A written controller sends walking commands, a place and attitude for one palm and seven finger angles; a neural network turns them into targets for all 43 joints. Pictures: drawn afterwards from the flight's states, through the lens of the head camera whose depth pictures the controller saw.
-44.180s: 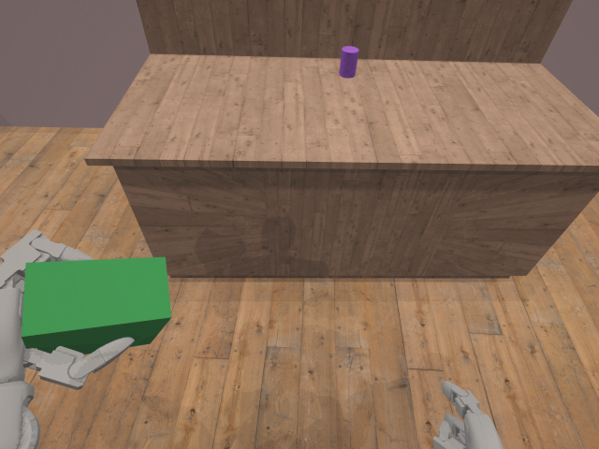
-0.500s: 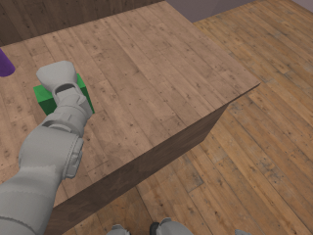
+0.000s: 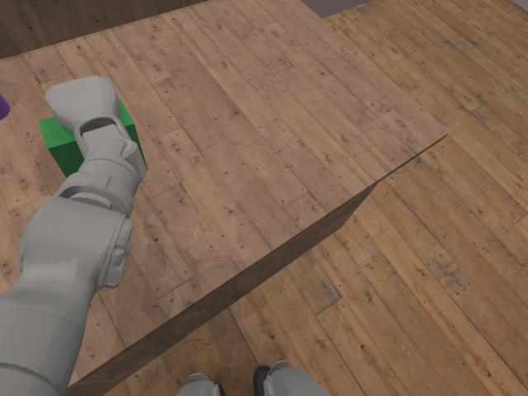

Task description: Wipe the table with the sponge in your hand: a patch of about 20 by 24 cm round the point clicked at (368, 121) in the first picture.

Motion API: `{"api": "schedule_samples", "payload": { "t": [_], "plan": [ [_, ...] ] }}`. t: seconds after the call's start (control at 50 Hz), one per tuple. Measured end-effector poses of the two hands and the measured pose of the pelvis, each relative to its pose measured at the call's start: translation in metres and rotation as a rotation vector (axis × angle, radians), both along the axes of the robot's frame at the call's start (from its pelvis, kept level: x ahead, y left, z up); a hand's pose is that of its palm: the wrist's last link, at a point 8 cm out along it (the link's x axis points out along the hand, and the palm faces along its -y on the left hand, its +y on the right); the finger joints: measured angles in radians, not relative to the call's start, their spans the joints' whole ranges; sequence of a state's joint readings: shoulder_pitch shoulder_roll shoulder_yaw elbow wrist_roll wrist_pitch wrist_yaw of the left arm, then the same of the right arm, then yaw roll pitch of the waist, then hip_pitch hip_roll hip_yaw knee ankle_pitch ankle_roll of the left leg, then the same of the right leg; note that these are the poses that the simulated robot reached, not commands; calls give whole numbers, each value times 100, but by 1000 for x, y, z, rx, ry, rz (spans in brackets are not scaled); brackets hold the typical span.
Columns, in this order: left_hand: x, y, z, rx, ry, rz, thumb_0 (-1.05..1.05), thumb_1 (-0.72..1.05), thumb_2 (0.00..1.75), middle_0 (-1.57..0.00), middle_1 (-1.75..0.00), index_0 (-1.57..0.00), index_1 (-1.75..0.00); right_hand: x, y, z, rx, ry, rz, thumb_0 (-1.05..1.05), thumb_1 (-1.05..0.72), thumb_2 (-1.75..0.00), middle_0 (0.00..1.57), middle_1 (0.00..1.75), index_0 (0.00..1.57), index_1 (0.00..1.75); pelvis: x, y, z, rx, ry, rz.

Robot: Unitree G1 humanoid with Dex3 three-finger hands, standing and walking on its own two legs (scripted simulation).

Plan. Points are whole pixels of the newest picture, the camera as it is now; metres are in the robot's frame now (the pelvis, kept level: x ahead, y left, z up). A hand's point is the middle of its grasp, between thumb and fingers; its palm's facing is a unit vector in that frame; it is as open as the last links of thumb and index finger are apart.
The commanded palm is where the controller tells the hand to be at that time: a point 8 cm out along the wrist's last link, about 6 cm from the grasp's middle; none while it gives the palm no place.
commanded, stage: wipe back along the third lane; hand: left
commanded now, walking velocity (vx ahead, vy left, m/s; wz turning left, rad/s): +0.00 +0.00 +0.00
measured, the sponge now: (102, 155) +0.52 +0.21 -0.02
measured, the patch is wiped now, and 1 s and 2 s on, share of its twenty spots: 1.00 1.00 1.00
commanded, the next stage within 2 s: slide back across to the middle lane in 1.56 s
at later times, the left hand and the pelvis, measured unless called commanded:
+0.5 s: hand (101, 150) +0.49 +0.19 +0.04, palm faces -0.05 -0.02 -1.00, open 10.3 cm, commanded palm +0.45 +0.15 +0.07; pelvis +0.04 +0.01 +0.02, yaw +2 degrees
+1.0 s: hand (121, 177) +0.44 +0.16 +0.04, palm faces -0.07 -0.01 -1.00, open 10.3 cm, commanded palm +0.40 +0.13 +0.07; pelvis +0.03 -0.01 +0.03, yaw +3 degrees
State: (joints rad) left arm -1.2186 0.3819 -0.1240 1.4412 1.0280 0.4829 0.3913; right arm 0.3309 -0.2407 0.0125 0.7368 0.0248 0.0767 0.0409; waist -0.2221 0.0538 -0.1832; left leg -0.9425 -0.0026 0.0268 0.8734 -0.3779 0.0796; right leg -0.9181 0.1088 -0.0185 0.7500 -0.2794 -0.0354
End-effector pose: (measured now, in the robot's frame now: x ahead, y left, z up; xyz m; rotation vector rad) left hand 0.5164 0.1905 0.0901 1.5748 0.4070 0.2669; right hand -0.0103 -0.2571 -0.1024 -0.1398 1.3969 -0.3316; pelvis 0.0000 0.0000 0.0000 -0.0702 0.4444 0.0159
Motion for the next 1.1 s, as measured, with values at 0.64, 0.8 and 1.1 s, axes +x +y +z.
{"api": "schedule_samples", "payload": {
  "t": [0.64, 0.8, 1.1],
  "plan": [
    [-56, -14, 1, -34, -30, -47, -1, -49, 104, -66, -139, -66, -143, 180, 34, 18, 106, -223, 197, 1, -91, -90, 20, 30, 20, 30, 40, 10, 26, 18, -133, 43],
    [-71, -26, 2, -21, -22, -53, -1, -48, 104, -66, -139, -66, -143, 177, 32, 16, 132, -205, 195, 1, -91, -90, 20, 30, 20, 30, 39, 2, 30, 29, -161, 43],
    [-104, -47, 2, -25, -27, -58, -1, -48, 104, -66, -139, -66, -143, 162, 9, 21, 125, -224, 178, 1, -91, -90, 20, 30, 20, 30, 27, -15, 35, 48, -214, 35]
  ]
}}
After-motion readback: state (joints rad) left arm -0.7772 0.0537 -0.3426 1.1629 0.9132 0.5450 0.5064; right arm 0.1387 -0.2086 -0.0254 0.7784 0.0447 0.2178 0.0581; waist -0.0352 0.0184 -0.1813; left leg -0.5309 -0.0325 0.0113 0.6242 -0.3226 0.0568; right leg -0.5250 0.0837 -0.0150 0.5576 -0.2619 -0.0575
